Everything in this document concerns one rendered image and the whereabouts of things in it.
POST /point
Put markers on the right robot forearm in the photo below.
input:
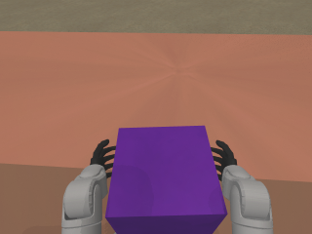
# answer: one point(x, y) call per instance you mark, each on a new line
point(250, 203)

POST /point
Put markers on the robot right hand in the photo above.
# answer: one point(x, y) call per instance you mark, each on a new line
point(227, 157)

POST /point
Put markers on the robot left hand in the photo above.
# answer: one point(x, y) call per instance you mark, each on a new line
point(100, 159)

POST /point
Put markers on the left robot forearm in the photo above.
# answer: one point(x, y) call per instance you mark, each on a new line
point(82, 202)

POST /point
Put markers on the carton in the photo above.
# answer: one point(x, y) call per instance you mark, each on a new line
point(164, 181)

